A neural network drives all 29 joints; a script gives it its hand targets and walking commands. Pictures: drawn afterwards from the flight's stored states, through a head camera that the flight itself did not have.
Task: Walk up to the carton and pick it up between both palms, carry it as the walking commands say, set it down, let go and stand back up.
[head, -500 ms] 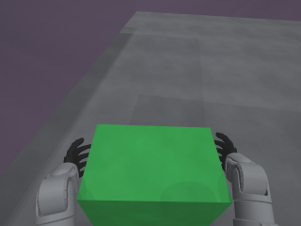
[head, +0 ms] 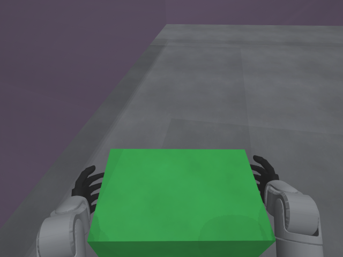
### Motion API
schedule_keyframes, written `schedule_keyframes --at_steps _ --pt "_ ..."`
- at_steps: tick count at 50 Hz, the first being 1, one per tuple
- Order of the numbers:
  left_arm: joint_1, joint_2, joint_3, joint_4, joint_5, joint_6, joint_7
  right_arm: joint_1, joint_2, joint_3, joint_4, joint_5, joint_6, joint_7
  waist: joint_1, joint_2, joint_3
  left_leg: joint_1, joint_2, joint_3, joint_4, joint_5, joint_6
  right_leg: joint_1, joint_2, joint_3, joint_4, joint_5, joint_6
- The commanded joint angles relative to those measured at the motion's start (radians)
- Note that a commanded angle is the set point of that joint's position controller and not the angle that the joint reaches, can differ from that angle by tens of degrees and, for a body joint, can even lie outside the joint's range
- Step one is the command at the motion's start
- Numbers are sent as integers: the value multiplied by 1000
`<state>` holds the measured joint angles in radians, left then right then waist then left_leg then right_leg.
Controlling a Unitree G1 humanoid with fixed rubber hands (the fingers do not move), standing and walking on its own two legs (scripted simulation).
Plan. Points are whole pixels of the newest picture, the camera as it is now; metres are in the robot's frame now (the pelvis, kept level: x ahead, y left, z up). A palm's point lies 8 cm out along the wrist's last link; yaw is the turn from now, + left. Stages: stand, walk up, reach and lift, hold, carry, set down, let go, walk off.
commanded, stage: carry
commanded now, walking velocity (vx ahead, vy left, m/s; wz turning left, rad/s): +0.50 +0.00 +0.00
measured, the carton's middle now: (177, 214) +0.25 -0.01 +0.01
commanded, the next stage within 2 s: none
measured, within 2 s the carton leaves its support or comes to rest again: neither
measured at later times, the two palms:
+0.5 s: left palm (135, 112) +0.54 +0.10 +0.10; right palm (258, 111) +0.54 -0.29 +0.08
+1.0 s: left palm (167, 69) +0.87 -0.01 +0.09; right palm (256, 68) +0.86 -0.39 +0.07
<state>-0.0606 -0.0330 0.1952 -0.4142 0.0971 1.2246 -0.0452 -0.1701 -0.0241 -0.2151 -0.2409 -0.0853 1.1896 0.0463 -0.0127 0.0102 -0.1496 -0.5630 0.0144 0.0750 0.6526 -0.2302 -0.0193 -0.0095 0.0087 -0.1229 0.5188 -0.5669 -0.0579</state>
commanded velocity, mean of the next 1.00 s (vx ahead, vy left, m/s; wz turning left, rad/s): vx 0.37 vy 0.00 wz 0.00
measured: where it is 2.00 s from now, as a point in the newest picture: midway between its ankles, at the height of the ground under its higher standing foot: (225, 157)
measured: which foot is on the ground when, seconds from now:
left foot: down 0.00-0.26, up 0.28-0.56, down 0.58-0.82, up 0.84-1.00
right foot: down 0.00-0.04, up 0.06-0.22, down 0.24-0.62, up 0.64-0.78, down 0.80-1.00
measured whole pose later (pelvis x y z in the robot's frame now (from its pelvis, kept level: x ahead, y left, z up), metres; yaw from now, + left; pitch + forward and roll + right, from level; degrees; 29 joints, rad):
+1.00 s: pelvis +0.61 -0.18 +0.00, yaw -1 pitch +7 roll +5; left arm -0.05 -0.03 0.18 -0.38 0.09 1.20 -0.06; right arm -0.11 -0.02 -0.21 -0.29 -0.07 1.19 0.02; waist -0.01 -0.04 -0.16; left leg -0.54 -0.02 0.13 0.97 -0.47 -0.06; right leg -0.24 -0.02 -0.16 0.64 -0.55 -0.10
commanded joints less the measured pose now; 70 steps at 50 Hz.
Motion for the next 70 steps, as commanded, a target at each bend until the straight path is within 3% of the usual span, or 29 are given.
schedule_keyframes --at_steps 1,2,3,5,12,14,15,17,23,28,29,31,33,36,40,41,42,45,52,54,55,56,57,61,66,67,68,69,70 --pt "-628 -728 -765 -143 -437 4 -186 -456 834 807 -233 408 25 145 -22 -12 -345 720 142 -184 -149 -92 168 -389 -147 4 434 841 52" --pt "-574 -726 -770 -129 -430 5 -189 -438 818 802 -215 410 22 147 -14 219 -442 894 381 -613 -227 25 293 -578 -14 17 690 455 99" --pt "-618 -730 -776 -148 -441 -5 -195 -441 860 807 -200 416 16 149 -12 243 -378 945 398 -682 -256 298 344 -753 57 85 763 38 91" --pt "-601 -778 -782 -153 -462 -20 -201 -478 882 829 -293 420 -1 144 -22 51 -365 896 396 -506 -211 526 325 -801 -27 108 762 39 71" --pt "-600 -780 -788 -132 -464 -25 -191 -472 840 796 -281 401 6 158 36 123 -178 207 217 -28 -240 -192 73 -124 -27 -55 -110 296 56" --pt "-613 -765 -764 -91 -459 -18 -194 -533 839 822 -282 397 16 155 53 -369 -172 -172 -4 129 278 -242 -15 148 -378 595 -368 200 -28" --pt "-590 -757 -749 -83 -449 -24 -187 -575 843 838 -295 428 19 160 46 -352 -127 -283 -16 48 404 -302 -5 200 -427 677 -292 615 -92" --pt "-624 -758 -759 -127 -461 -23 -183 -553 851 822 -268 431 10 156 45 -210 -221 -366 21 28 477 -309 17 376 -382 491 -120 1078 -97" --pt "-598 -805 -765 -188 -469 -55 -188 -553 890 854 -369 435 -29 132 63 -206 -262 -313 -14 99 107 -123 13 450 -290 255 -69 1287 -47" --pt "-519 -757 -729 -165 -461 -39 -196 -494 888 866 -363 418 -17 119 23 -253 -241 381 -126 228 -177 149 59 -5 -191 28 129 1546 64" --pt "-521 -735 -735 -161 -451 -41 -199 -462 870 865 -353 411 -18 117 -10 -259 -287 626 -50 101 -133 115 123 -207 -169 10 284 1373 97" --pt "-549 -738 -755 -166 -454 -34 -203 -444 846 847 -302 407 -12 123 -41 184 -386 982 389 -642 -182 347 414 -695 38 37 874 421 166" --pt "-554 -740 -758 -153 -461 -45 -215 -388 883 842 -244 391 -11 125 -36 119 -256 940 433 -644 -207 603 451 -914 -14 162 983 -70 127" --pt "-519 -754 -743 -104 -446 -50 -218 -421 879 834 -263 392 -11 130 4 14 -84 552 361 -394 -337 233 235 -735 -142 152 413 -108 86" --pt "-543 -752 -770 -102 -469 -54 -207 -439 845 823 -274 404 -9 144 42 80 -113 157 184 5 -140 -16 65 -64 -31 -22 -114 314 76" --pt "-544 -736 -761 -95 -461 -50 -201 -450 851 832 -256 402 -3 147 55 -199 -162 -8 59 139 185 -48 0 111 -271 357 -278 376 45" --pt "-546 -721 -753 -83 -456 -52 -197 -494 832 847 -287 416 1 144 32 -422 -127 -163 -25 107 403 -267 -35 186 -422 615 -240 1089 0" --pt "-583 -749 -741 -178 -455 -48 -180 -534 876 851 -325 448 -11 146 45 -216 -184 -316 -4 74 471 -299 0 411 -333 351 -3 1804 35" --pt "-527 -767 -746 -231 -469 -64 -186 -500 887 877 -418 430 -39 115 43 -235 -167 -14 -157 255 -42 52 23 239 -132 72 66 1969 122" --pt "-513 -761 -750 -255 -477 -64 -186 -463 898 870 -431 424 -45 115 26 -219 -191 350 -162 286 -137 317 54 -1 -148 59 203 1890 154" --pt "-530 -742 -750 -269 -477 -66 -187 -423 890 866 -425 412 -47 113 -20 -242 -242 601 -25 130 -163 513 139 -183 -145 58 388 1723 207" --pt "-554 -732 -774 -288 -495 -61 -190 -373 868 846 -394 409 -43 110 -66 -43 -404 918 242 -165 -20 1204 340 -411 -52 23 813 1175 290" --pt "-569 -748 -771 -274 -497 -61 -199 -349 886 832 -343 399 -36 106 -65 222 -397 1144 430 -506 -4 1578 485 -766 104 146 1021 -6 256" --pt "-478 -752 -740 -158 -459 -85 -214 -390 869 854 -374 388 -43 102 -38 -35 -88 834 416 -499 -152 931 303 -1024 -83 307 839 -258 102" --pt "-507 -752 -799 -176 -471 -91 -197 -376 859 832 -350 414 -45 134 26 201 -148 314 229 9 -31 736 33 -170 16 -46 -20 521 84" --pt "-497 -762 -797 -168 -467 -84 -194 -334 842 818 -319 400 -40 137 39 168 -211 236 196 49 108 636 -5 4 -42 34 -69 741 32" --pt "-484 -757 -789 -151 -452 -83 -189 -388 825 833 -356 404 -33 142 45 -142 -304 83 95 118 365 176 -69 187 -276 325 -58 1431 -48" --pt "-490 -762 -783 -143 -439 -85 -177 -457 827 847 -391 429 -26 149 33 -315 -302 6 -2 44 514 -364 -80 217 -317 413 46 1909 -136" --pt "-491 -771 -772 -167 -430 -83 -166 -482 837 852 -413 447 -31 158 29 -254 -266 -59 4 8 565 -435 -53 209 -318 399 84 1974 -140"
